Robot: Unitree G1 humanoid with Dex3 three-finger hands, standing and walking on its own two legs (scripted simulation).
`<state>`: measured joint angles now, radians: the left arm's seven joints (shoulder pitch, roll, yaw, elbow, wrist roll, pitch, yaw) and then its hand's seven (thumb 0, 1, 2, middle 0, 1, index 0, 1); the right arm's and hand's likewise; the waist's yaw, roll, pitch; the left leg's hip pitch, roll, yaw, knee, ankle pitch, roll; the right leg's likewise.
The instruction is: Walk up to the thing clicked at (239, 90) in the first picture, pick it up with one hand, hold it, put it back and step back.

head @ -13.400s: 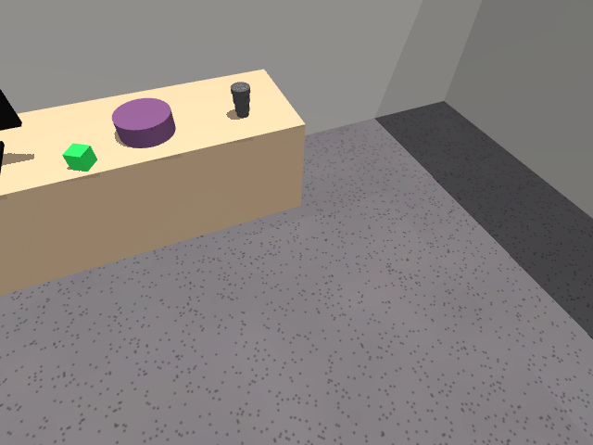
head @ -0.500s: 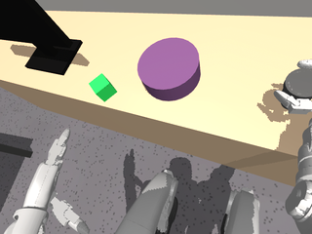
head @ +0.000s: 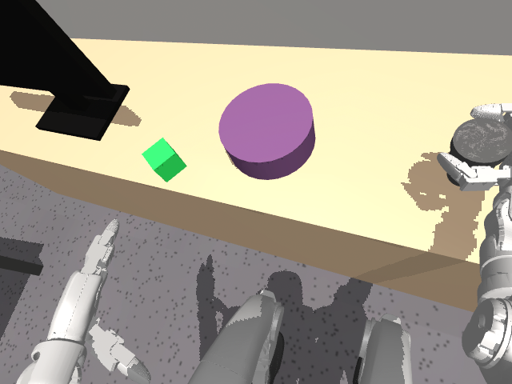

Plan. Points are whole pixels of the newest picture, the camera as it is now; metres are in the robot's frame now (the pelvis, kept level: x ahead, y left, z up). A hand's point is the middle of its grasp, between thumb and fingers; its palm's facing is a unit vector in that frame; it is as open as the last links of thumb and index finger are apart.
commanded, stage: settle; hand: right
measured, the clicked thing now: (471, 158) +0.51 -0.21 -0.05
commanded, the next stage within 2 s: lift in 0.30 s
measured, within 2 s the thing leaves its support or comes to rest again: neither
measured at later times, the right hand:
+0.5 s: hand (492, 128) +0.51 -0.21 +0.02, palm faces +0.17 +0.99 +0.01, open 9.8 cm
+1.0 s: hand out of the picture +0.45 -0.21 +0.08, palm faces +0.17 +0.99 -0.01, open 9.8 cm
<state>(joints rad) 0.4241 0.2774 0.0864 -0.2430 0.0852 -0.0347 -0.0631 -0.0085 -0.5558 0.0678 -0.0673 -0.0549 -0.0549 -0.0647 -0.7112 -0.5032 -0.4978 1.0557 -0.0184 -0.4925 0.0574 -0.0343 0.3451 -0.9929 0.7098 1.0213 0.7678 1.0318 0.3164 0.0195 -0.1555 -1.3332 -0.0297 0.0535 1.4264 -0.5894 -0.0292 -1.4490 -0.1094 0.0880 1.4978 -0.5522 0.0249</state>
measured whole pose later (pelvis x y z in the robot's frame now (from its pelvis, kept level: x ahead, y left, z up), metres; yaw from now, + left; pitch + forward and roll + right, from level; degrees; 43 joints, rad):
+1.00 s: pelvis +0.02 -0.01 +0.07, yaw -2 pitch +20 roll +4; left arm 0.42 0.23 0.07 -0.04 0.05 0.01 -0.04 -0.01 -0.55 0.06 -0.06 -0.05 -0.05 -0.05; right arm -0.49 -0.32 -0.38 0.83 0.04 -0.44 0.05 -0.04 0.35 -1.01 0.69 1.05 0.75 1.06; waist 0.19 0.01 -0.15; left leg -0.97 0.00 0.02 1.14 -0.52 -0.04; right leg -1.07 -0.09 0.03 1.20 -0.49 0.01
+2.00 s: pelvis +0.04 +0.00 +0.12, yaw -4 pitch +9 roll +1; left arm 0.37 0.21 0.09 0.22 0.00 0.00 0.03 -0.01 -0.54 0.05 -0.05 -0.05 -0.04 -0.05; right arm -0.15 -0.18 -0.19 0.44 0.13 -0.34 0.03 -0.04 0.38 -1.05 0.70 1.07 0.75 1.08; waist 0.06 0.01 -0.07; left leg -0.59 0.02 0.00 0.89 -0.45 -0.03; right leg -0.66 -0.06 -0.01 0.90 -0.40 0.02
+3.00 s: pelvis +0.03 +0.00 +0.14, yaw -4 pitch +5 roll +1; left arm 0.30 0.20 0.09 0.39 0.00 -0.06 0.05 -0.01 -0.53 0.05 -0.05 -0.06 -0.05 -0.06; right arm -0.08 -0.17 -0.16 0.40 0.15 -0.35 0.03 -0.04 0.39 -1.06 0.70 1.08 0.75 1.08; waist 0.05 0.00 -0.04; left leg -0.47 0.03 0.00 0.78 -0.40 -0.03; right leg -0.54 -0.06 -0.02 0.79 -0.34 0.02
